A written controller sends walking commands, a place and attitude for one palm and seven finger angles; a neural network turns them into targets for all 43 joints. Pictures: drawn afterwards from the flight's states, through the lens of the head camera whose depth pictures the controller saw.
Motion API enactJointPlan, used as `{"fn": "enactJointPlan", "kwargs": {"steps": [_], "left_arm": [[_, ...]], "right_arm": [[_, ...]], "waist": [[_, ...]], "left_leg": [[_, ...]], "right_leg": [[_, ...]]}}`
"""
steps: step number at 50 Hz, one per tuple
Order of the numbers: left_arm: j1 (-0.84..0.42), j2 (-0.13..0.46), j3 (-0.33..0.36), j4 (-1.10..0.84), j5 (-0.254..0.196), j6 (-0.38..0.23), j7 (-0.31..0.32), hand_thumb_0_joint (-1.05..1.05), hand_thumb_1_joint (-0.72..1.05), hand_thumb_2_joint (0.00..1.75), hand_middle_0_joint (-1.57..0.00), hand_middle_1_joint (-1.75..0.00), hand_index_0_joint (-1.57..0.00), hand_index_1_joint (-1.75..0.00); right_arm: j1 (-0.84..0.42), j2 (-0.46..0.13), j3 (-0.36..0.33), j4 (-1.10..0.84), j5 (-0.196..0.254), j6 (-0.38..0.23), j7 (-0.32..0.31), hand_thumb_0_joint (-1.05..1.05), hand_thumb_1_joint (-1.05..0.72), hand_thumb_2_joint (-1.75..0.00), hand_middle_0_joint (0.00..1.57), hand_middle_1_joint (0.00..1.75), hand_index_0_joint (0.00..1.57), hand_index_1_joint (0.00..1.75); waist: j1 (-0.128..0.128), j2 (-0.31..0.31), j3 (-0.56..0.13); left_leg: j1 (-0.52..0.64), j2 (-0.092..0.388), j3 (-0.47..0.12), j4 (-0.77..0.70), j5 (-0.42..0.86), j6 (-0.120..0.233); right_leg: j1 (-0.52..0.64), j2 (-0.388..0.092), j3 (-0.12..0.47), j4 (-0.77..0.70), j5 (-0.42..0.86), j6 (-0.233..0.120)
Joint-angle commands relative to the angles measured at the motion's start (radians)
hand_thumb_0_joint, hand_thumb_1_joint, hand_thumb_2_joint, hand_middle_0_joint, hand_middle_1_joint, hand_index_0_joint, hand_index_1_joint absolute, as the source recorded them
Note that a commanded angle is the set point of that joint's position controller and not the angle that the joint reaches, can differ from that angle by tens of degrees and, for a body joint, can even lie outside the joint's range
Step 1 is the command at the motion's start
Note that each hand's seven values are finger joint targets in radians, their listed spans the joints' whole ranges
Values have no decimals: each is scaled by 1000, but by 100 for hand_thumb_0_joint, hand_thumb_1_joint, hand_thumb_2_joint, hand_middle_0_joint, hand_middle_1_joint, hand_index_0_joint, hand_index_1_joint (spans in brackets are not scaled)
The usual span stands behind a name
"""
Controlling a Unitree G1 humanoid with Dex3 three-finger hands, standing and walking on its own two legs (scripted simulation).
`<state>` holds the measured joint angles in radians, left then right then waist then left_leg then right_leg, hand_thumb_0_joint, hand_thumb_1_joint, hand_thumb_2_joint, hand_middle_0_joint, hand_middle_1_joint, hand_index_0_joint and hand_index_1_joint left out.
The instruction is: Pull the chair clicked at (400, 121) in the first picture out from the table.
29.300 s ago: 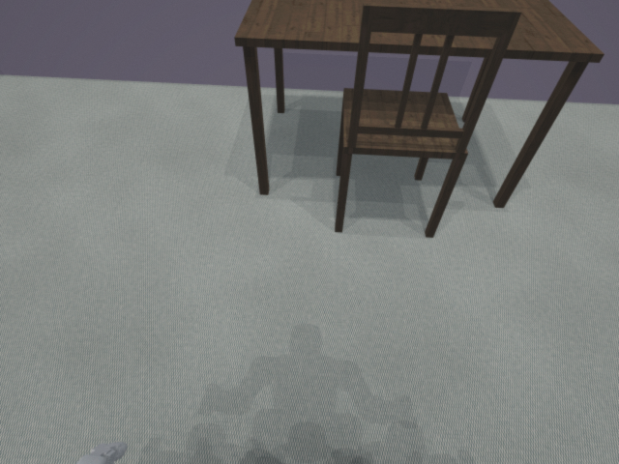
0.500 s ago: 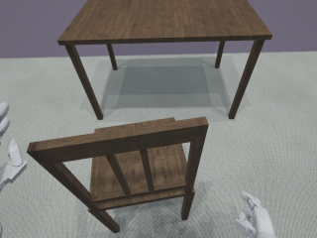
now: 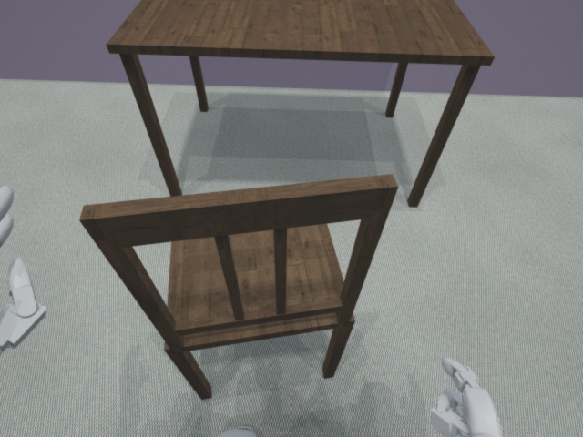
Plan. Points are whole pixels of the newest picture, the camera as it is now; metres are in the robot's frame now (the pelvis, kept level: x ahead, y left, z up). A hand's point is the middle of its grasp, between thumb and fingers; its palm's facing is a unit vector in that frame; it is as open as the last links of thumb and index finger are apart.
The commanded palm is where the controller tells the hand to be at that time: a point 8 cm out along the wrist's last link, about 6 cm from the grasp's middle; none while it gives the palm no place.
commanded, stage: step back with the hand held close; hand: left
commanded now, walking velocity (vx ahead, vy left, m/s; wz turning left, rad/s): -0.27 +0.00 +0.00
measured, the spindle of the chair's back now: (231, 281) +0.37 +0.14 -0.07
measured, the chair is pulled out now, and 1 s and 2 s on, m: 0.60 0.60 0.60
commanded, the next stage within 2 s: stop stepping back and stand still in 0.70 s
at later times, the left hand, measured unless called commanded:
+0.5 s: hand out of the picture +0.14 +0.27 +0.18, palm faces +0.44 -0.77 -0.46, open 7.4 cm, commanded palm +0.08 +0.31 +0.19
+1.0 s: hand out of the picture +0.04 +0.24 +0.17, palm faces +0.38 -0.78 -0.50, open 7.4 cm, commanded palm -0.01 +0.28 +0.19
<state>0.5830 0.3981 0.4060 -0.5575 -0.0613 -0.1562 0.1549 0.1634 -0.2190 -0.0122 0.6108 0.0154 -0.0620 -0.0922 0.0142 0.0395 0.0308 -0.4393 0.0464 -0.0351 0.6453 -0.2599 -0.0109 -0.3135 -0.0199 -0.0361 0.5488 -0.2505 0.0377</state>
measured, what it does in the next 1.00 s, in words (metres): walks backwards: right foot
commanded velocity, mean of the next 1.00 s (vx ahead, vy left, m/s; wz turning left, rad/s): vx -0.24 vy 0.03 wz -0.01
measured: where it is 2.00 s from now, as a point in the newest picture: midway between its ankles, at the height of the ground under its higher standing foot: outside the picture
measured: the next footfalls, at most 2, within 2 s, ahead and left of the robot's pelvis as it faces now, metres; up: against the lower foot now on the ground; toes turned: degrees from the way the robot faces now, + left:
right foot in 0.80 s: -0.13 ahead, -0.16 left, +0.00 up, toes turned -1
left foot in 1.04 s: -0.15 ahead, +0.10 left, +0.00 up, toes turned +1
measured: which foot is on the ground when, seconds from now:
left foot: down 0.00-0.84, up 0.86-1.00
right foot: down 0.00-0.52, up 0.54-0.78, down 0.80-1.00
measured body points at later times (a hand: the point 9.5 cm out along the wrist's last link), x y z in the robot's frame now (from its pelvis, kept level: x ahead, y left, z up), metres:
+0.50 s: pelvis -0.05 +0.01 -0.01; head -0.03 +0.03 +0.44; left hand +0.12 +0.31 +0.20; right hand +0.12 -0.24 -0.09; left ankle +0.01 +0.12 -0.73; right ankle -0.01 -0.14 -0.73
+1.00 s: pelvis -0.15 -0.02 +0.01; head -0.15 -0.01 +0.46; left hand +0.01 +0.28 +0.20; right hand -0.01 -0.28 -0.08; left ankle -0.17 +0.09 -0.70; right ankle -0.17 -0.16 -0.73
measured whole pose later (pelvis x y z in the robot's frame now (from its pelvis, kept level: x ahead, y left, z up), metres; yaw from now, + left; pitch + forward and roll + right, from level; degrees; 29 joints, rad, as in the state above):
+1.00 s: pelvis -0.15 -0.02 +0.01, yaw -1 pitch +2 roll +0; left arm 0.65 0.42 0.43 -0.51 -0.05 -0.19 0.14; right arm 0.25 -0.22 -0.02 0.65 0.02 -0.08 -0.07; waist -0.02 -0.01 -0.05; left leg -0.38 -0.01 -0.01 0.80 -0.38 0.00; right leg -0.26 -0.03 -0.01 0.52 -0.30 0.02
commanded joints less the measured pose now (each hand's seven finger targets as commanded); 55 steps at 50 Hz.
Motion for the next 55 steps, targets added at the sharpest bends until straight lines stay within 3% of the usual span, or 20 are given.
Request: {"fn": "enactJointPlan", "kwargs": {"steps": [1, 4, 10, 14, 17, 19, 21, 23, 25, 27, 31, 34, 39, 41, 43, 45, 49, 51, 53, 55], "left_arm": [[-63, 210, 152, -197, 0, -61, 34, 0, 90, 90, -20, -30, -20, -30], [-57, 205, 179, -198, 17, -83, 33, 0, 90, 90, -20, -30, -20, -30], [20, 224, 197, -226, 11, -113, 13, 0, 90, 90, -20, -30, -20, -30], [6, 216, 206, -244, 7, -129, 6, 0, 90, 90, -20, -30, -20, -30], [-28, 230, 204, -226, 2, -132, 15, 0, 90, 90, -20, -30, -20, -30], [-60, 228, 187, -190, 6, -125, 30, 0, 90, 90, -20, -30, -20, -30], [-89, 223, 178, -187, 9, -117, 37, 0, 90, 90, -20, -30, -20, -30], [-106, 220, 177, -171, 13, -114, 34, 0, 90, 90, -20, -30, -20, -30], [-77, 223, 185, -182, 21, -126, 30, 0, 90, 90, -20, -30, -20, -30], [-57, 209, 181, -231, 15, -138, 15, 0, 90, 90, -20, -30, -20, -30], [-19, 178, 147, -289, 3, -147, 6, 0, 90, 90, -20, -30, -20, -30], [-4, 203, 168, -295, -9, -152, -3, 0, 90, 90, -20, -30, -20, -30], [15, 247, 226, -230, -32, -168, -27, 0, 90, 90, -20, -30, -20, -30], [68, 208, 193, -183, -29, -158, -44, 0, 90, 90, -20, -30, -20, -30], [76, 235, 195, -156, -26, -112, -27, 0, 90, 90, -20, -30, -20, -30], [48, 208, 189, -108, -20, -67, 6, 0, 90, 90, -20, -30, -20, -30], [-83, 215, 159, -100, 19, -86, 32, 0, 90, 90, -20, -30, -20, -30], [-68, 199, 140, -157, 14, -110, 36, 0, 90, 90, -20, -30, -20, -30], [-12, 214, 153, -215, 28, -116, 34, 0, 90, 90, -20, -30, -20, -30], [-21, 218, 149, -251, 29, -118, 22, 0, 90, 90, -20, -30, -20, -30]], "right_arm": [[-96, -116, -35, -169, -1, -61, -22, 0, -90, -90, 20, 30, 20, 30], [-103, -134, -35, -192, -1, -86, -25, 0, -90, -90, 20, 30, 20, 30], [-70, -134, -40, -148, -12, -122, -7, 0, -90, -90, 20, 30, 20, 30], [-60, -132, -48, -164, -9, -130, 1, 0, -90, -90, 20, 30, 20, 30], [-52, -116, -52, -146, -16, -127, -3, 0, -90, -90, 20, 30, 20, 30], [-41, -98, -53, -107, -18, -117, 0, 0, -90, -90, 20, 30, 20, 30], [-50, -86, -49, -90, -23, -105, 5, 0, -90, -90, 20, 30, 20, 30], [-83, -91, -43, -106, -17, -103, -1, 0, -90, -90, 20, 30, 20, 30], [-104, -134, -62, -120, -10, -110, -10, 0, -90, -90, 20, 30, 20, 30], [-85, -124, -58, -137, -24, -124, 1, 0, -90, -90, 20, 30, 20, 30], [-34, -118, -65, -95, -31, -146, 27, 0, -90, -90, 20, 30, 20, 30], [-43, -128, -60, -89, -33, -161, 35, 0, -90, -90, 20, 30, 20, 30], [-69, -130, -51, -94, -26, -152, 30, 0, -90, -90, 20, 30, 20, 30], [-22, -127, -70, -110, -7, -132, 33, 0, -90, -90, 20, 30, 20, 30], [-49, -111, -84, -140, 20, -90, 22, 0, -90, -90, 20, 30, 20, 30], [-63, -76, -49, -130, 15, -64, 25, 0, -90, -90, 20, 30, 20, 30], [-53, -96, -33, -130, 6, -95, -1, 0, -90, -90, 20, 30, 20, 30], [-45, -114, -43, -132, 3, -129, -5, 0, -90, -90, 20, 30, 20, 30], [-27, -133, -63, -140, 14, -139, 12, 0, -90, -90, 20, 30, 20, 30], [-28, -102, -46, -122, 4, -136, 23, 0, -90, -90, 20, 30, 20, 30]], "waist": [[-23, 7, -88], [-15, 234, -75], [-10, 189, -147], [-12, 117, -138], [-22, -41, -108], [-28, -165, -136], [-36, -189, -158], [-30, -148, -99], [-15, 45, -100], [-25, 263, -158], [-2, 188, -234], [-4, 247, -226], [6, 197, -233], [-6, 10, -256], [-32, -278, -157], [-54, -173, -148], [-53, -182, -60], [-31, -50, -75], [-10, 57, -146], [-24, 225, -119]], "left_leg": [[114, 61, -101, -162, -100, 32], [-195, 194, -267, -427, -425, 99], [-89, 150, -183, -281, -171, 87], [-132, 120, -139, -220, -313, 69], [10, 19, -69, -28, -266, 22], [127, -41, -14, 211, -147, -7], [157, -37, -26, 216, -76, -2], [110, 11, -75, -33, -14, 23], [47, 145, -203, -247, 182, 73], [-47, 268, -308, -371, 131, 133], [242, 244, -218, -221, 642, 154], [221, 228, -210, -260, 486, 135], [161, 175, -172, -219, 140, 90], [185, 43, -46, -77, -68, 15], [176, -70, 9, 402, -136, -24], [48, -45, -48, 472, -171, -2], [115, -24, 10, -117, -122, 40], [181, 33, -17, -339, 93, 65], [312, 110, -76, -214, 488, 78], [247, 111, -139, -275, 401, 73]], "right_leg": [[-93, -86, 72, -138, -145, -69], [163, 31, 12, 130, -153, -22], [164, 6, 36, 24, -20, -33], [112, -6, 74, 12, -100, -51], [-111, -112, 215, -180, -226, -114], [-207, -246, 304, -262, -133, -175], [-169, -265, 251, -224, 72, -181], [-112, -170, 153, -145, 67, -111], [-2, -26, 70, 12, 68, -50], [59, 24, 40, 272, -201, -27], [-29, 10, 55, 193, -173, -30], [21, 22, 46, 101, -160, -38], [142, 27, 0, -165, -10, -46], [116, -19, 4, -235, 27, -81], [-191, -298, 317, -348, -145, -215], [-85, -323, 284, -272, 45, -226], [57, -218, 151, -162, 86, -111], [164, -135, 99, -67, 187, -63], [145, -77, 43, -19, 262, -39], [127, -45, -8, -29, 25, -19]]}}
